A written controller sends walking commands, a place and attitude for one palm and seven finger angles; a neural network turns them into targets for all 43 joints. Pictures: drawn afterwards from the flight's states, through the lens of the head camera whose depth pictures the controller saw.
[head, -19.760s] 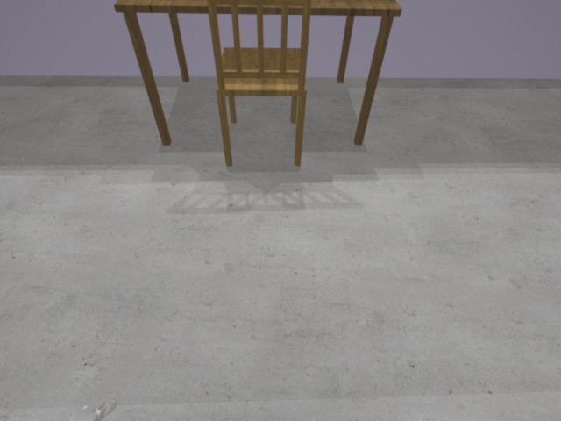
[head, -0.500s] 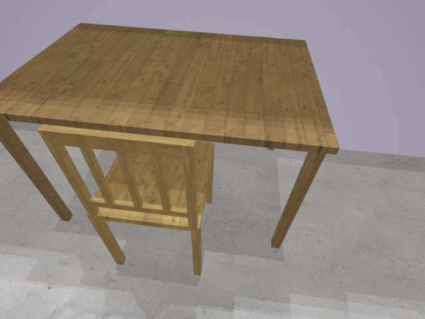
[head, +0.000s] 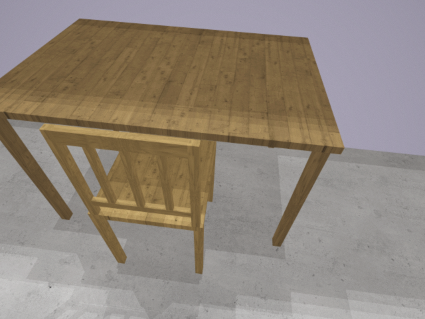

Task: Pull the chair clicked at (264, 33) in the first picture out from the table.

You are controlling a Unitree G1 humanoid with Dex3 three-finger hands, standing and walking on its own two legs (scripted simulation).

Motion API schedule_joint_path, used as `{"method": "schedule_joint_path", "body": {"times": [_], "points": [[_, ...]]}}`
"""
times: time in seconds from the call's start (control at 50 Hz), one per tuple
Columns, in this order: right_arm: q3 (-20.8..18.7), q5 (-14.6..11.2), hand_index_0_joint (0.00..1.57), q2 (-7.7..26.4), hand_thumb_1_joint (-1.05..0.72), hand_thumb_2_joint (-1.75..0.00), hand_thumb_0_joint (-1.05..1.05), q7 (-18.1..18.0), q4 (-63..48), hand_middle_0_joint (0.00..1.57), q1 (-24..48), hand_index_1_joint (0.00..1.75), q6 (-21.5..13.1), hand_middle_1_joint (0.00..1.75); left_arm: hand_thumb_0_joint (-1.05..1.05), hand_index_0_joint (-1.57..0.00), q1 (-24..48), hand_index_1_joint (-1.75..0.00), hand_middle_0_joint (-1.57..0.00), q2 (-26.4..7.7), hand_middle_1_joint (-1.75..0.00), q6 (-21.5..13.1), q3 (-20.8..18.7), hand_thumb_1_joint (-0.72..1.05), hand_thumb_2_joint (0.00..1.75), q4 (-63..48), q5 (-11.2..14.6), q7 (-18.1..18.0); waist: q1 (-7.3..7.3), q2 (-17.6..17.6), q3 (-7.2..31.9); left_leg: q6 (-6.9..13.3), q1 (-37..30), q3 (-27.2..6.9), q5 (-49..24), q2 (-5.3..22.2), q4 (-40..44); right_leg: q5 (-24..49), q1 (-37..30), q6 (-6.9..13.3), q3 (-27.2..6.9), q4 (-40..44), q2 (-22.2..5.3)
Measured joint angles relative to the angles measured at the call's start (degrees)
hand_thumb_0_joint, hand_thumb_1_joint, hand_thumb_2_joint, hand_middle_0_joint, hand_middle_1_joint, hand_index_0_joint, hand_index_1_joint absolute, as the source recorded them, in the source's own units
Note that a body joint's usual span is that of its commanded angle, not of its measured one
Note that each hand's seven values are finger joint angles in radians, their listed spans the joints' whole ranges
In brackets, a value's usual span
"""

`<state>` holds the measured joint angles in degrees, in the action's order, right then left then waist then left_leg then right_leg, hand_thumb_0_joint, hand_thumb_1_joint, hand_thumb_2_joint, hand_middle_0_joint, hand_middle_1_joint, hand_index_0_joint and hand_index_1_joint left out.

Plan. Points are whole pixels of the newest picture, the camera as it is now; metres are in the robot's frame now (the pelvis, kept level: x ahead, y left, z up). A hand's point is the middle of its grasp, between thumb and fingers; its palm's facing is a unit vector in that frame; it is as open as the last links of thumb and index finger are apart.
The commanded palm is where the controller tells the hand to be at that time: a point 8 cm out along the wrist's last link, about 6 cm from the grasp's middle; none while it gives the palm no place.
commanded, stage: look again from close up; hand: left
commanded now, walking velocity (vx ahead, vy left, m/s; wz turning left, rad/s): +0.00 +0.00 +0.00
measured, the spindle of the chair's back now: (133, 180) +0.49 +0.26 -0.11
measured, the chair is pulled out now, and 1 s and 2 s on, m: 0.00 0.00 0.00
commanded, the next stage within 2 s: none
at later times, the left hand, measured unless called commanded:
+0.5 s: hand out of the picture -0.03 +0.16 -0.18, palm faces +0.04 -0.99 -0.14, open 7.3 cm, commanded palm none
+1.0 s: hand out of the picture -0.03 +0.18 -0.18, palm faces +0.04 -0.99 -0.13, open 7.3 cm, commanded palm none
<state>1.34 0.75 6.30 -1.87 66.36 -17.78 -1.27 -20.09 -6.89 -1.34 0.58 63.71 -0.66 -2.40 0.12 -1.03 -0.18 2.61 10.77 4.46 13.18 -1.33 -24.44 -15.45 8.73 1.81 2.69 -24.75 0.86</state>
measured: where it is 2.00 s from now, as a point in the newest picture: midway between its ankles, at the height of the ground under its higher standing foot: outside the picture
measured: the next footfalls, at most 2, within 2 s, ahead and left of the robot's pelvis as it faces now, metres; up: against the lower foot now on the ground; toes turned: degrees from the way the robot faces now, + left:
none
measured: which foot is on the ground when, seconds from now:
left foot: down 0.00-1.00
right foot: down 0.00-1.00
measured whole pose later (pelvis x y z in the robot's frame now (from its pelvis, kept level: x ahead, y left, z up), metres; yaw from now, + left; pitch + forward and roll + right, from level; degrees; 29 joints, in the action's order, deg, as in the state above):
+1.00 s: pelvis +0.00 +0.03 +0.00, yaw +0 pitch -1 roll +0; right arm 1.1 0.7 5.8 -2.2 66.1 -18.5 -1.8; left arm -20.3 -6.2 -0.7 0.3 64.7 -0.9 -2.4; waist 0.1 -1.4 -0.7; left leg 5.2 9.8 5.7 12.3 -3.7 -22.1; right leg -15.0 8.7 -0.7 1.5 -24.1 -1.5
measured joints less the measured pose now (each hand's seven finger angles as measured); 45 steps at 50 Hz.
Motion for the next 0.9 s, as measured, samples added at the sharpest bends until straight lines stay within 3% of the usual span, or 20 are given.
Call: {"method": "schedule_joint_path", "body": {"times": [0.9], "points": [[-0.22,0.01,0.20,-0.42,-0.91,-0.90,0.00,-0.33,-0.24,0.20,-0.58,0.30,-0.50,0.30,0.00,-0.20,-0.19,-0.30,-0.20,0.64,-0.30,0.57,-0.20,0.91,0.90,0.81,-0.18,0.04,0.07,-0.36,-0.48,2.42,-0.95,1.13,-0.85,-2.25,2.18,0.44,-0.09,-2.40,-1.15,0.58,-2.19]]}}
